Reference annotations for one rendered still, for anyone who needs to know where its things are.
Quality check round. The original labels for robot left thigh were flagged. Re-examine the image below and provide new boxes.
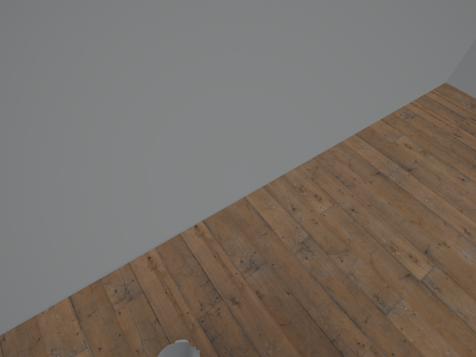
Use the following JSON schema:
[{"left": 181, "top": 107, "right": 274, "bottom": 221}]
[{"left": 158, "top": 342, "right": 200, "bottom": 357}]

